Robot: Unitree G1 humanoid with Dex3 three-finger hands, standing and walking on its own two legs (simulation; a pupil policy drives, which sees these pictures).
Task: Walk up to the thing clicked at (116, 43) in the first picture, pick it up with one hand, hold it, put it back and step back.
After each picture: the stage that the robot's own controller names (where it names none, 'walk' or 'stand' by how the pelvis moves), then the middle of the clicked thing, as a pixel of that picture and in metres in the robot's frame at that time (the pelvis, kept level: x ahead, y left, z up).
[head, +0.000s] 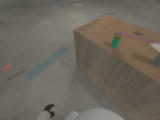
stand; (116, 41) +0.71 -0.18 +0.05
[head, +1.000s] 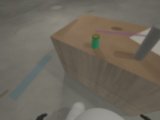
walk; (95, 41) +0.63 +0.05 +0.07
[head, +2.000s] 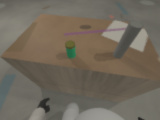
stand; (70, 50) +0.46 +0.18 +0.08
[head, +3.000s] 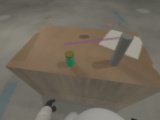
stand; (70, 59) +0.43 +0.19 +0.05
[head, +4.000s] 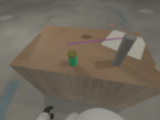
stand; (72, 58) +0.44 +0.18 +0.04
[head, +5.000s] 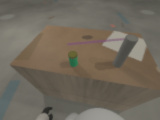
stand; (73, 59) +0.44 +0.17 +0.04
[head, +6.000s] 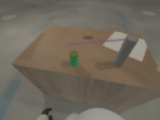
stand; (74, 59) +0.44 +0.17 +0.04
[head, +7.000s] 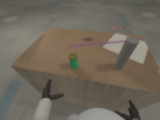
rise first; (73, 61) +0.42 +0.18 +0.05
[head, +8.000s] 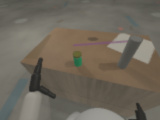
go down; (77, 59) +0.45 +0.17 +0.05
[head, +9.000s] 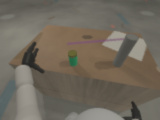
go down; (73, 58) +0.44 +0.17 +0.05
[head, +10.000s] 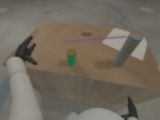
go down; (72, 58) +0.43 +0.16 +0.06
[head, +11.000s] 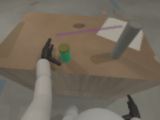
close in; (65, 53) +0.43 +0.18 +0.09
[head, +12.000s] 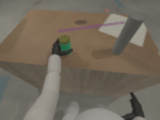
close; (65, 45) +0.48 +0.18 +0.11
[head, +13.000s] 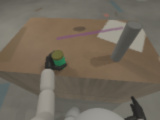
lift; (59, 60) +0.37 +0.21 +0.10
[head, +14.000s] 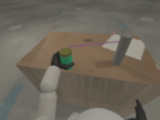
lift; (66, 59) +0.32 +0.17 +0.20
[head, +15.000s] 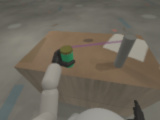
hold; (67, 57) +0.33 +0.17 +0.20
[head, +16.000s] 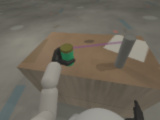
hold; (67, 55) +0.33 +0.17 +0.22
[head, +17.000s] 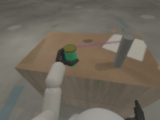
crouch; (71, 55) +0.34 +0.15 +0.21
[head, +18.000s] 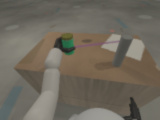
crouch; (68, 44) +0.41 +0.17 +0.24
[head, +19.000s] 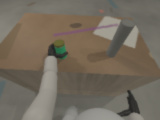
lower; (60, 49) +0.47 +0.20 +0.08
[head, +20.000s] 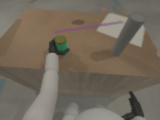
lower; (62, 46) +0.47 +0.19 +0.11
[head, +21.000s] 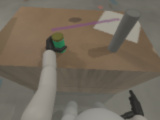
lower; (59, 43) +0.49 +0.20 +0.11
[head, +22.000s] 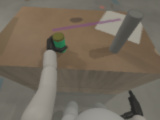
lower; (60, 43) +0.49 +0.20 +0.11
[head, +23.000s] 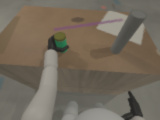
loosen; (61, 43) +0.49 +0.19 +0.11
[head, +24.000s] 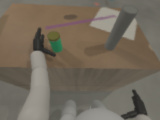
withdraw; (55, 42) +0.48 +0.20 +0.11
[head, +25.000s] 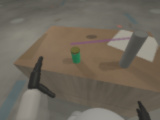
sink last; (75, 55) +0.45 +0.17 +0.09
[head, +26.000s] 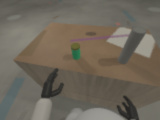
stand; (76, 51) +0.48 +0.18 +0.09
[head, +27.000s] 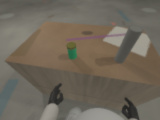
stand; (72, 51) +0.48 +0.18 +0.10
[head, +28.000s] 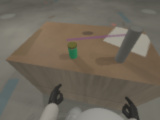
stand; (72, 50) +0.48 +0.18 +0.10
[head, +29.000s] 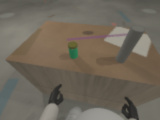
stand; (73, 50) +0.48 +0.18 +0.10
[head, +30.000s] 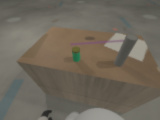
stand; (76, 54) +0.50 +0.17 +0.05
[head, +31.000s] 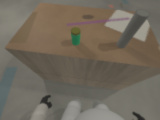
walk; (75, 36) +0.56 +0.16 +0.07
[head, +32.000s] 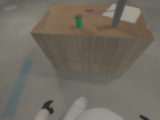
walk; (78, 21) +0.85 +0.22 +0.07
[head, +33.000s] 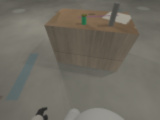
stand; (84, 19) +1.12 +0.18 +0.06
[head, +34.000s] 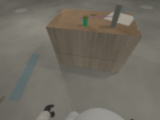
stand; (85, 21) +1.10 +0.16 +0.04
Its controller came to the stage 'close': yes
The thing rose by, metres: 0.19
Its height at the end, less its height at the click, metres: +0.00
